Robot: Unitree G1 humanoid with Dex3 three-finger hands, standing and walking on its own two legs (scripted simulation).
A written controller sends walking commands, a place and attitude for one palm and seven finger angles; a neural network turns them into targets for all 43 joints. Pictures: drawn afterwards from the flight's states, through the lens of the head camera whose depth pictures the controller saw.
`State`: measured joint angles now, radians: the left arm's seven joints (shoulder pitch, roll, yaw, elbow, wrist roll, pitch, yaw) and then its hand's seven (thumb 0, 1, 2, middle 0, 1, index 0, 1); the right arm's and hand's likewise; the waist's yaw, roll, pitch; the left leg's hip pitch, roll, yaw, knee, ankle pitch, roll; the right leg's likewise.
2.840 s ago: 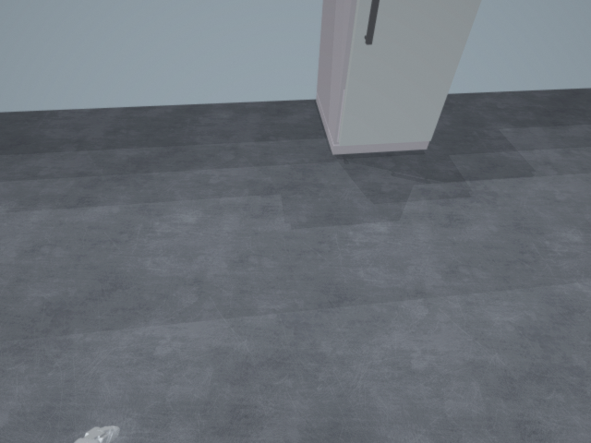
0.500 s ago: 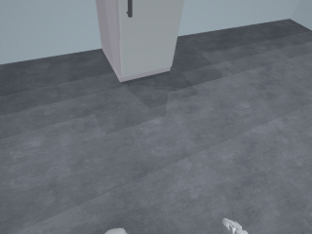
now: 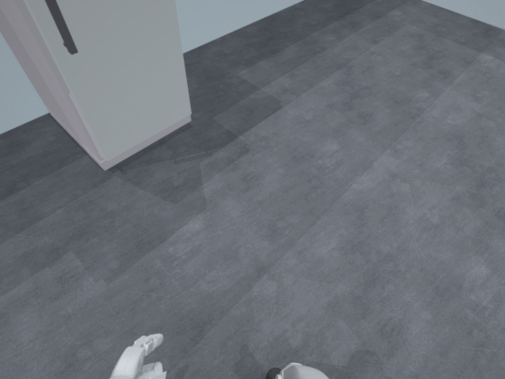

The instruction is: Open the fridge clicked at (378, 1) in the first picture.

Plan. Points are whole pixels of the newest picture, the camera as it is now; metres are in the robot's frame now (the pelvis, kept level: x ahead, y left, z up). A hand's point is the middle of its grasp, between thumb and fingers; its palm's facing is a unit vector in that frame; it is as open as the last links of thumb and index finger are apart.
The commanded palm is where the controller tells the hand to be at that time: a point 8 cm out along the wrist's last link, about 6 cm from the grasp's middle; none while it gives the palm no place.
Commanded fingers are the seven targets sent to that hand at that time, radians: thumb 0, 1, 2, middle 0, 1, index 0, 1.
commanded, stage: walk to a spot facing it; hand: left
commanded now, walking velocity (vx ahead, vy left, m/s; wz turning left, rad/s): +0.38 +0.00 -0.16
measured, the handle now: out of the picture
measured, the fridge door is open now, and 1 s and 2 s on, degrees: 0 0 0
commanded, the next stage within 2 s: turn to face it in 1.22 s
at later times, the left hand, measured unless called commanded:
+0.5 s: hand (122, 321) +0.25 +0.24 -0.16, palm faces -0.06 -0.98 -0.18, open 7.3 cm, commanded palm none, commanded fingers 0.00 0.90 0.90 -0.20 -0.30 -0.20 -0.30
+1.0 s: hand (190, 197) +0.53 +0.13 -0.15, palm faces -0.14 -0.96 -0.23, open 7.2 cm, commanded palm none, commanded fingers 0.00 0.90 0.90 -0.20 -0.30 -0.20 -0.30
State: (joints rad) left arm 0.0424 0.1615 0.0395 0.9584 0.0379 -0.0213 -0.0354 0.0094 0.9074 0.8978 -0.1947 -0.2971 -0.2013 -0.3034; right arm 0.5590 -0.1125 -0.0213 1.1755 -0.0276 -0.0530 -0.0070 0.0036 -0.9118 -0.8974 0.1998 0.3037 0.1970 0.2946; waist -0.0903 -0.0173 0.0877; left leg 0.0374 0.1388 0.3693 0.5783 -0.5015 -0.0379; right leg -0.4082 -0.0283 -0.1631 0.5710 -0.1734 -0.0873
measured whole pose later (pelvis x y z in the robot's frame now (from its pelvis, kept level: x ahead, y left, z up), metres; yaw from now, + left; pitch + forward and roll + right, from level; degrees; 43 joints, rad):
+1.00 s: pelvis +0.44 -0.04 +0.02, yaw -11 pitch -1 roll +0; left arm 0.23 0.16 0.06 1.06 0.03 -0.07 0.02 -0.01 0.94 0.90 -0.20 -0.30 -0.21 -0.30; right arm 0.28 -0.17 -0.06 1.09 -0.03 -0.02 0.01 0.01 -0.91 -0.90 0.20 0.30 0.19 0.29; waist -0.02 0.03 0.03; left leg -0.50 0.17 0.10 1.13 -0.30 -0.03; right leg -0.24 -0.01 -0.18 0.48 -0.22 -0.06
